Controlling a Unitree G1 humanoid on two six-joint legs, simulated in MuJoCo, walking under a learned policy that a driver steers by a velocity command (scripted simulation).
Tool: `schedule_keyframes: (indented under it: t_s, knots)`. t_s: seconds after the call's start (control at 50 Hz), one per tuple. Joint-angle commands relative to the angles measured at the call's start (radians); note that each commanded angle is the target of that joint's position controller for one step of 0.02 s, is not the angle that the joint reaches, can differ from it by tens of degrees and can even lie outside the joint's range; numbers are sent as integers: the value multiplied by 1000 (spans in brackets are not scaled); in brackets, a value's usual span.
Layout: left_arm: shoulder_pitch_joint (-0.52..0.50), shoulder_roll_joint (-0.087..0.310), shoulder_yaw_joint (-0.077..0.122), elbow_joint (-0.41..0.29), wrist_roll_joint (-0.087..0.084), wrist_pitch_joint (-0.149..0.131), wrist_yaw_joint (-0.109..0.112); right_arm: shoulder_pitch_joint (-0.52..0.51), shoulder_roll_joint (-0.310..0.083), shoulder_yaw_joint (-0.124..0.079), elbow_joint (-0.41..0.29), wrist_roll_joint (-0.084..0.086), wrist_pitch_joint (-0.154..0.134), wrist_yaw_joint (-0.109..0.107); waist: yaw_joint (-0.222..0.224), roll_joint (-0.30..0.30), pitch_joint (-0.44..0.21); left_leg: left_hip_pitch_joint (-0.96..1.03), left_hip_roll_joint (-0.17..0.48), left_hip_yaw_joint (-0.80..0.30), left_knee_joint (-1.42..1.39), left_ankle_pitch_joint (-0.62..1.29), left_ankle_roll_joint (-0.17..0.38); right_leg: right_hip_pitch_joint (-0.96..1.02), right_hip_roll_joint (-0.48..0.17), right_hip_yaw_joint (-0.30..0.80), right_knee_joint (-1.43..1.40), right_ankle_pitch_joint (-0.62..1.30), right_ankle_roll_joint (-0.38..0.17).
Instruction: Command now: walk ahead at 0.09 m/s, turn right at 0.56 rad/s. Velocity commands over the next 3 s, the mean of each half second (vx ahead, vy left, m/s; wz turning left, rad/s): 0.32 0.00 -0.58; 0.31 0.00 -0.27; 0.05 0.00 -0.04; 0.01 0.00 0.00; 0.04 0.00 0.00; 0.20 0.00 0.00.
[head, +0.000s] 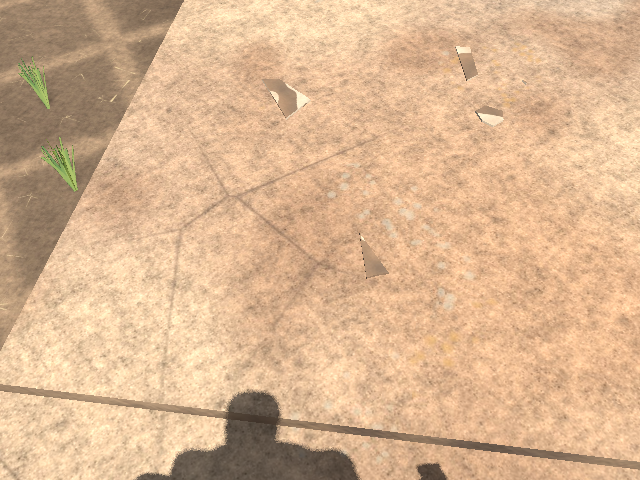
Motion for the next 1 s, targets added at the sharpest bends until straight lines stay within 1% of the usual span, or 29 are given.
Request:
schedule_keyframes:
  t_s: [0.02,0.04,0.06,0.1,0.12,0.18,0.24,0.34,0.4,0.44,0.46,0.48,0.5,0.52,0.54,0.58,0.62,0.68,0.72,0.76,0.82,0.86,0.88,0.9,0.92,0.94,0.96,0.98,1.0]
  knots:
    - [158,295,79,-43,13,-17,17,-73,-70,-19,-112,-31,-13,1,55,-325,-92,-406,-114,-68,400,-414,-35,268,-353,594,-302,168,-321]
    - [165,246,68,-48,30,-48,10,-144,-109,-31,-125,-17,-24,2,98,-215,-110,-448,-91,-207,504,-365,-10,254,-333,628,-369,-110,-338]
    - [134,204,54,-45,24,-71,11,-142,-130,-41,-122,6,-33,9,69,-197,-69,-477,-64,-238,500,-252,22,240,-292,585,-400,-310,-282]
    - [73,155,36,-50,-4,-85,25,-101,-148,-55,-81,-4,-48,5,33,-170,-32,-472,-46,-240,446,-99,22,228,-240,509,-411,-306,-208]
    - [77,143,29,-50,-3,-88,32,-96,-134,-53,-74,-9,-58,10,25,-168,-36,-435,-54,-236,422,-35,17,219,-210,475,-418,-259,-194]
    - [119,142,30,-45,4,-101,43,-103,-100,-46,-62,-5,-88,25,30,-136,-54,-380,-83,-224,292,101,-1,242,-169,404,-416,-98,-185]
    - [144,160,38,-38,-5,-107,45,-137,-77,-35,-66,0,-102,35,44,-153,-37,-305,-107,-223,126,150,-23,209,-145,373,-406,-41,-187]
    - [177,181,47,-31,-16,-99,39,-195,-84,-23,-89,16,-122,53,71,-155,-8,-184,-126,-229,-35,115,-30,144,-145,429,-362,-63,-202]
    - [168,166,43,-36,-14,-94,33,-150,-115,-29,-82,24,-139,58,43,-170,-22,-57,-132,-231,-94,91,-4,125,-143,492,-316,-55,-190]
    - [148,117,27,-45,-13,-91,32,-31,-136,-42,-46,18,-149,51,-23,-160,-60,143,-114,-218,-175,118,31,63,-83,475,-210,-29,-148]
    - [131,64,10,-58,-5,-94,32,93,-173,-54,-24,5,-151,41,-81,-102,-136,345,-6,-314,-174,72,77,-45,-30,408,-32,-58,-107]
    - [164,-3,-10,-98,-11,-105,31,202,-268,-73,-7,-17,-143,34,-81,163,-228,598,205,-642,-249,-141,190,-312,107,237,290,-235,-36]
    - [185,71,3,-116,-29,-114,34,229,-258,-74,17,-9,-136,46,-68,262,-196,584,311,-895,-321,-375,264,-483,69,202,491,-303,-20]
    - [159,139,21,-97,-31,-113,33,176,-178,-51,-3,-1,-134,47,-70,173,-95,505,276,-797,-330,-393,244,-527,13,216,577,-222,-17]
    - [131,137,22,-86,-23,-110,31,142,-130,-36,-10,-2,-130,45,-63,134,-40,437,217,-671,-336,-286,213,-518,-10,196,594,-140,-12]
    - [95,98,18,-89,-12,-114,22,111,-81,-16,0,-12,-126,43,-42,109,0,337,153,-512,-364,-75,198,-476,-43,185,555,-34,-10]
    - [75,57,6,-98,-14,-117,11,122,-84,-14,16,-12,-129,42,-36,113,5,285,123,-415,-396,54,206,-442,-47,156,511,18,-2]
    - [10,28,-9,-132,2,-122,5,126,-113,-17,34,-1,-129,39,-29,84,20,262,115,-315,-411,300,231,-434,-49,114,357,93,23]
    - [-35,-2,-24,-148,12,-130,-4,106,-130,-16,39,3,-118,33,-30,84,12,213,78,-210,-380,541,209,-328,-41,53,195,185,31]
    - [-69,-13,-29,-150,10,-134,-15,150,-147,-16,57,8,-106,31,-49,100,-28,204,67,-168,-346,642,188,-203,-3,8,93,281,30]
    - [-55,32,-10,-153,12,-124,-22,163,-170,-17,71,25,-93,29,-14,110,-62,262,97,-183,-248,723,158,-98,28,21,-5,285,-15]
    - [95,82,17,-103,25,-118,-13,144,-164,-13,71,32,-89,26,80,77,-138,244,56,-154,-54,780,112,131,62,6,-132,406,-69]
    - [171,134,32,-85,33,-112,3,170,-127,1,67,12,-94,29,105,12,-201,128,1,-120,124,599,65,325,-19,69,-116,722,-99]
    - [227,193,27,-87,64,-102,18,273,-28,39,55,-29,-100,42,62,-241,-354,-146,-116,-101,511,-201,-6,637,-333,407,-36,1245,-266]
    - [226,125,0,-87,57,-97,9,376,-40,44,109,-12,-92,51,40,-237,-517,-119,-104,-276,659,-468,-21,625,-418,532,-47,1310,-361]
    - [153,104,2,-86,30,-90,-5,351,-123,23,114,19,-74,54,35,-170,-429,-164,-72,-265,709,-433,-34,510,-365,471,-111,1000,-359]
    - [65,70,-7,-90,16,-90,-10,248,-123,22,92,23,-58,46,27,-110,-274,-221,-44,-229,682,-400,-37,377,-292,395,-161,756,-301]
    - [-6,41,-19,-92,16,-91,-10,186,-108,22,83,15,-42,32,10,-66,-184,-213,-20,-228,605,-345,-44,239,-247,338,-210,613,-256]
    - [-60,40,-20,-91,24,-92,-10,187,-98,20,87,8,-20,18,-26,-82,-140,-121,-7,-222,519,-297,-54,101,-205,276,-253,538,-223]
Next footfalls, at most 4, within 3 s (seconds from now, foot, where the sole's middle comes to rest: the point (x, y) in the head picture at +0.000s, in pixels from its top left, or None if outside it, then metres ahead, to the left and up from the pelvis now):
0.46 left None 0.25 0.10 -0.77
0.88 right None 0.41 -0.23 -0.77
1.16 left None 0.45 0.01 -0.77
2.66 right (503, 478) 0.46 -0.29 -0.74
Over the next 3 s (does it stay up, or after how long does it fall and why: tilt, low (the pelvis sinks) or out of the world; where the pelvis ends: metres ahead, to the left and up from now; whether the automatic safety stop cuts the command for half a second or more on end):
stays up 0.52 -0.20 0.02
